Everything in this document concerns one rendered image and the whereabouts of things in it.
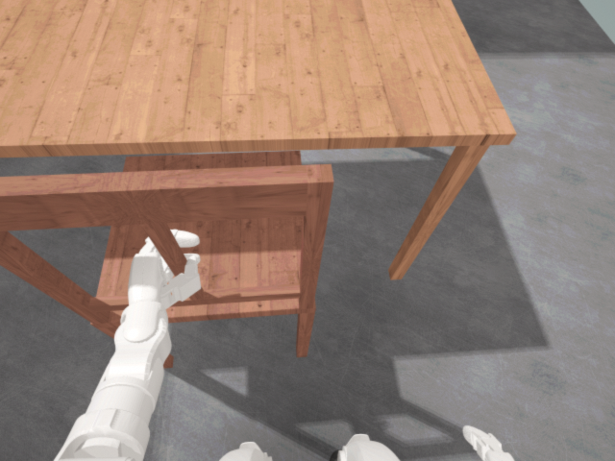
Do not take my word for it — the table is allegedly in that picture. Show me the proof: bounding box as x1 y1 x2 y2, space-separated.
0 0 517 280

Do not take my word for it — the left robot forearm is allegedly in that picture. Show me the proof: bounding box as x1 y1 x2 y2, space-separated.
54 301 172 461

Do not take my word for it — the chair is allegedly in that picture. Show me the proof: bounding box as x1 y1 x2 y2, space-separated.
0 151 334 369

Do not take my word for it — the right robot hand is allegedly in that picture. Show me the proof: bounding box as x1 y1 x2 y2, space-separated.
463 425 515 461

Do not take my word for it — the left robot hand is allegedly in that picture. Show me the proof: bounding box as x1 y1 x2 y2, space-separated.
128 230 201 310

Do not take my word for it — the robot left shin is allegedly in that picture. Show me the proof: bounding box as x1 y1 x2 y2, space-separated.
239 442 261 451

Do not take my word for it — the right robot thigh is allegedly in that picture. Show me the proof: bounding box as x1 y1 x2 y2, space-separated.
337 440 400 461

